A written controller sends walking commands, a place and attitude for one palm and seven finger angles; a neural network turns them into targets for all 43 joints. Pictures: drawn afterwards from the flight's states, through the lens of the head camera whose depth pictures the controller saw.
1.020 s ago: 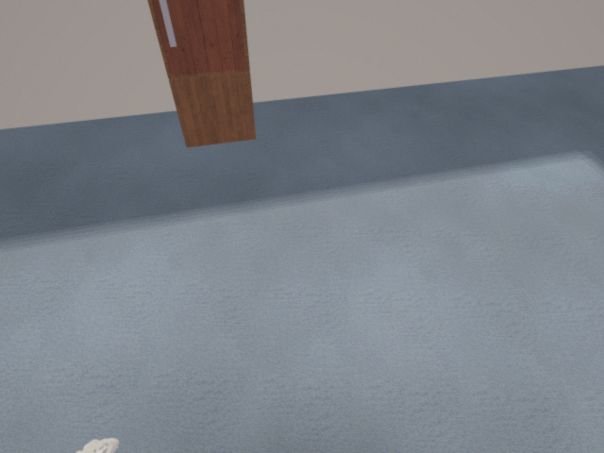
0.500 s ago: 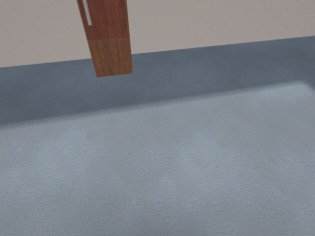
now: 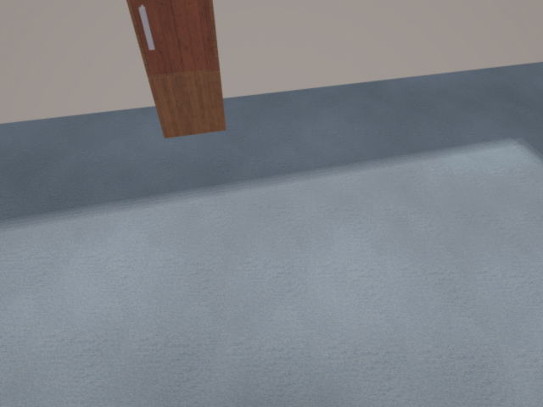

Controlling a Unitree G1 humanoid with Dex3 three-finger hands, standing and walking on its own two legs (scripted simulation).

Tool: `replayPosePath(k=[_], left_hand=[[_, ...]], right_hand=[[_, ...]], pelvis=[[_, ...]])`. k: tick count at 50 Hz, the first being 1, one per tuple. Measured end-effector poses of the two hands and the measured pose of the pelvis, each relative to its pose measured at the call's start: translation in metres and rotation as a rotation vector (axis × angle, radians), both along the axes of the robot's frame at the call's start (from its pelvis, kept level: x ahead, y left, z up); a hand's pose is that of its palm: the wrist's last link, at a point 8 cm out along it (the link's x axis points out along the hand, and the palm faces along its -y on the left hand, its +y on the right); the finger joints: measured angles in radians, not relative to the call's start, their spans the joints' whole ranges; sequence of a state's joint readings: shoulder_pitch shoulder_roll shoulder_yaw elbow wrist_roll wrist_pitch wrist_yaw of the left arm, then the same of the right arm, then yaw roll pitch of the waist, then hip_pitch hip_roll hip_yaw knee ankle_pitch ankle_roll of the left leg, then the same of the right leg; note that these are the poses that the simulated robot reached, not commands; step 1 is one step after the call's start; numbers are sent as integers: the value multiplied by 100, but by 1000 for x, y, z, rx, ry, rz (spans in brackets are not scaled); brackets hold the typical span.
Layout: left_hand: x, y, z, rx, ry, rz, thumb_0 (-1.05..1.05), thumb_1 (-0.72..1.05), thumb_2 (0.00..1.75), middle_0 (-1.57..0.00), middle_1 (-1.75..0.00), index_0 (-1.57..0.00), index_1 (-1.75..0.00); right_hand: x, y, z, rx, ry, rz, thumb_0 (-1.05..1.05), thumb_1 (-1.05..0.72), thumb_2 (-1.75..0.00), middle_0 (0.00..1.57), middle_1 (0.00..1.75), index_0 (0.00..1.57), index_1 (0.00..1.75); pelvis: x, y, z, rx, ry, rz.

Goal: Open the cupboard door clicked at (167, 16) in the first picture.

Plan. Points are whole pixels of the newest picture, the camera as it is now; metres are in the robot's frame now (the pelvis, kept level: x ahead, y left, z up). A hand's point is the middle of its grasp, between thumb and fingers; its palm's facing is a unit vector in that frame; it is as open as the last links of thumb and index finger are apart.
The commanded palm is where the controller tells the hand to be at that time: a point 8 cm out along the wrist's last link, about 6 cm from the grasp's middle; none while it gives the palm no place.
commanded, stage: look at it before walking up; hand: left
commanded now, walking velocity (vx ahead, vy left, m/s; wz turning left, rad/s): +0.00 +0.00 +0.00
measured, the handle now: (147, 27) +1.68 +0.68 -0.11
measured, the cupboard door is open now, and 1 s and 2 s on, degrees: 0 0 0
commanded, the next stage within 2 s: walk to a spot facing it in 0.62 s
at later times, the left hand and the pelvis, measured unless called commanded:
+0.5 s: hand out of the picture +0.07 +0.24 -0.16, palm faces -0.03 -0.94 -0.33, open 7.4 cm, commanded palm none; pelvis +0.00 +0.00 +0.00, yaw +0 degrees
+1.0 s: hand out of the picture +0.03 +0.22 -0.19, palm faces +0.08 -0.98 -0.20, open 7.4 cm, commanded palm none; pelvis +0.04 +0.02 -0.01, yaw +5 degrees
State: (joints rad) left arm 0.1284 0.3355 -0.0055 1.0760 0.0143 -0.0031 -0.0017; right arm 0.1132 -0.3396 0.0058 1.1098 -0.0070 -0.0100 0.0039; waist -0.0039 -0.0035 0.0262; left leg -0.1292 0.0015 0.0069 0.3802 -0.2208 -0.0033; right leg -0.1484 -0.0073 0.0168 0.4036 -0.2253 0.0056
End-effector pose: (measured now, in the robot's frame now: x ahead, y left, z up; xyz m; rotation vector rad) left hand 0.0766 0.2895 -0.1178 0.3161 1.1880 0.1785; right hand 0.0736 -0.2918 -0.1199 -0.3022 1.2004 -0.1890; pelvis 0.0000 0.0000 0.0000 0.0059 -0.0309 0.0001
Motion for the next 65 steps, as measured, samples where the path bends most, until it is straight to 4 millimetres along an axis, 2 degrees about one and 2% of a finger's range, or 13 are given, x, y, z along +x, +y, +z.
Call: replayPosePath(k=[23, 39, 45, 52, 54, 56, 59, 62, 65], left_hand=[[-16, -2, -2, 0, 36, 12, 1, 91, 90, -20, -30, -20, -30], [-11, -3, -2, 2, 31, 14, 1, 91, 90, -20, -30, -20, -30], [-24, -16, -17, -59, 53, 61, 0, 91, 90, -20, -30, -20, -30], [-63, -20, -49, -168, 180, 177, 0, 91, 90, -20, -30, -20, -30], [-66, -20, -51, -182, 243, 182, 1, 91, 90, -20, -30, -20, -30], [-57, -20, -48, -194, 269, 182, 1, 91, 90, -20, -30, -20, -30], [-27, -17, -41, -207, 241, 187, 1, 91, 90, -20, -30, -20, -30], [15, -15, -37, -211, 179, 191, 1, 91, 90, -20, -30, -20, -30], [66, -11, -35, -199, 115, 187, 1, 93, 90, -20, -30, -20, -30]], right_hand=[[-7, -4, 0, -1, 22, 0, 1, -91, -90, 20, 30, 21, 30], [-2, -2, -1, -1, 20, 4, 1, -91, -90, 20, 30, 21, 30], [-11, 20, -13, 34, 86, 10, 1, -91, -90, 20, 30, 20, 30], [-14, 70, -23, 70, 168, 7, 1, -91, -90, 20, 30, 20, 30], [-17, 85, -23, 81, 175, -20, 1, -91, -90, 20, 30, 20, 30], [-23, 100, -20, 97, 205, -47, 1, -91, -90, 20, 30, 21, 30], [-34, 120, -13, 122, 283, -70, 1, -91, -90, 20, 30, 21, 30], [-40, 135, -8, 146, 365, -90, 1, -91, -90, 20, 30, 21, 30], [-36, 143, -6, 163, 427, -110, 1, -91, -90, 20, 30, 21, 30]], pelvis=[[-3, -3, 1, -1, 3, 1], [0, -3, 1, -2, 6, 3], [16, 2, -5, -18, 22, 31], [51, 30, -16, -25, 25, 87], [63, 38, -16, -21, 30, 80], [75, 42, -11, -21, 35, 88], [95, 47, -5, -24, 40, 109], [116, 50, -1, -26, 42, 128], [140, 50, -2, -23, 42, 140]])
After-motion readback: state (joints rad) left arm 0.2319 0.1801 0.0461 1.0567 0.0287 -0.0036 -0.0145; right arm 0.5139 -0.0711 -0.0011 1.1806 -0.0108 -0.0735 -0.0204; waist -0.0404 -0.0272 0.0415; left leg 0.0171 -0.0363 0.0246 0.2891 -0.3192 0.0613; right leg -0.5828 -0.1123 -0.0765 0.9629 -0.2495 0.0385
